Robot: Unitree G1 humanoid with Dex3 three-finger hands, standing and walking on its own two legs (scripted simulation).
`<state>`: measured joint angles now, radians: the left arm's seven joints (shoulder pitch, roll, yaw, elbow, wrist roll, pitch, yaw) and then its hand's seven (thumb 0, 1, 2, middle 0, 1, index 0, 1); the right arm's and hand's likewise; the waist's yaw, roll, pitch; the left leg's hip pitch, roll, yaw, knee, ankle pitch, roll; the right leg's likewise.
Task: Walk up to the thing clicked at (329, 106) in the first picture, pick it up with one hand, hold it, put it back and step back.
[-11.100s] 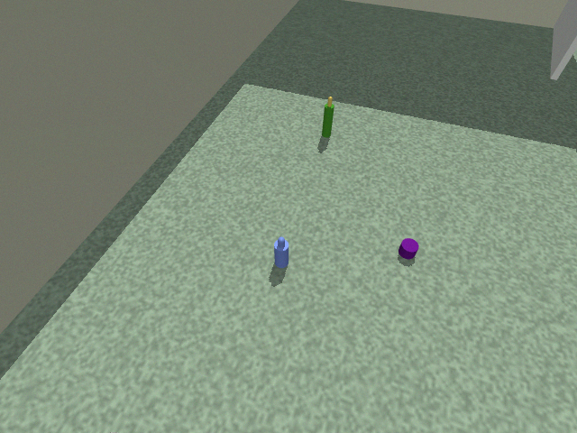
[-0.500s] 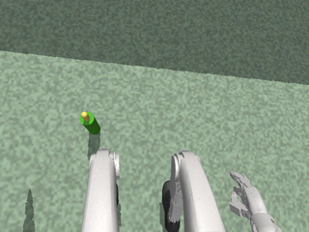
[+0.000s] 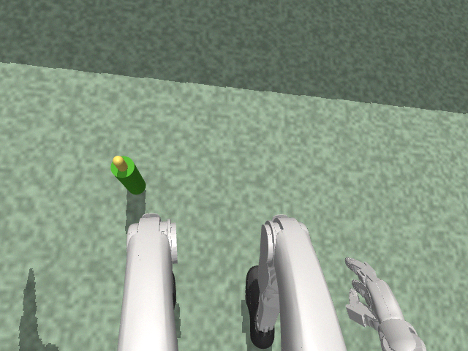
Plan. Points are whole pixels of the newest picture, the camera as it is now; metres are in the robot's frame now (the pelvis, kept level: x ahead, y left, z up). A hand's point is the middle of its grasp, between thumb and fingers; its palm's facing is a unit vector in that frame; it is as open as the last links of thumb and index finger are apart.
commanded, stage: go down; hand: left
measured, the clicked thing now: (128, 174) +0.44 +0.23 -0.31
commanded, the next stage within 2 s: approach in 0.30 s
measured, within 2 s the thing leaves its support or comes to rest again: neither
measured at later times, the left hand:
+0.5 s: hand out of the picture +0.37 +0.42 -0.01, palm faces +0.17 -0.98 -0.07, open 17.7 cm
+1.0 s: hand (65, 178) +0.40 +0.34 -0.22, palm faces +0.11 -0.99 +0.03, open 17.6 cm
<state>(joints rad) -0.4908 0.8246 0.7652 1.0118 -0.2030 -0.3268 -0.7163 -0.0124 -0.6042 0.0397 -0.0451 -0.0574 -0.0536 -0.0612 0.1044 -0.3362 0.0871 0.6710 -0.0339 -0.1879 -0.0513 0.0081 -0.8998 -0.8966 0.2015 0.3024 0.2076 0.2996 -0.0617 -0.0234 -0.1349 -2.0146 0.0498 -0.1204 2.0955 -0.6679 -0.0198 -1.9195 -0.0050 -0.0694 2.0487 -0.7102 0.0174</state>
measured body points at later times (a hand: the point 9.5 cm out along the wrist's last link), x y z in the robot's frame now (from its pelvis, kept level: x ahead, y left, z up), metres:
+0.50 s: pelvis +0.00 +0.00 -0.02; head +0.20 +0.07 +0.38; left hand +0.36 +0.47 +0.00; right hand +0.15 -0.27 -0.12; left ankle +0.08 +0.13 -0.40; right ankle +0.08 -0.13 -0.40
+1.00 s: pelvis -0.01 +0.01 -0.12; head +0.23 +0.12 +0.24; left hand +0.39 +0.39 -0.22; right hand +0.14 -0.27 -0.19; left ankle +0.08 +0.13 -0.40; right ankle +0.08 -0.13 -0.40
